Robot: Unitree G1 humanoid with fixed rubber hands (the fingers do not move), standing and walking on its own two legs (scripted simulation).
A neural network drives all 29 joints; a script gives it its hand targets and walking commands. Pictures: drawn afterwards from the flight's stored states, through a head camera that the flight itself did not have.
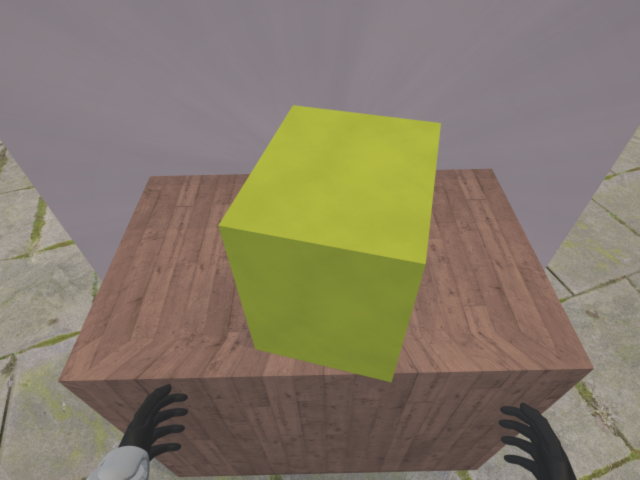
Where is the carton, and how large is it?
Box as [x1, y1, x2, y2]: [218, 105, 440, 381]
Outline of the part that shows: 293,105 218,225 254,346 257,349 391,381 425,264 440,123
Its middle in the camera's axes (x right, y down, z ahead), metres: +0.03 +0.00 +0.60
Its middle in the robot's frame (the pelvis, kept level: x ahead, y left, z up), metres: +0.45 -0.01 +0.03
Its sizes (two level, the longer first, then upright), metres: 0.273 0.226 0.290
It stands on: a pedestal, 0.66 m high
